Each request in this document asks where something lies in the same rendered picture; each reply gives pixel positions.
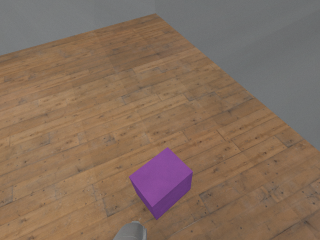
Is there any left robot thigh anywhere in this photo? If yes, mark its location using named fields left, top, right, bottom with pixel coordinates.
left=113, top=223, right=147, bottom=240

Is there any carton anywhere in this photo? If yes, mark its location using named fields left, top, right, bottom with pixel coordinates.
left=129, top=147, right=193, bottom=220

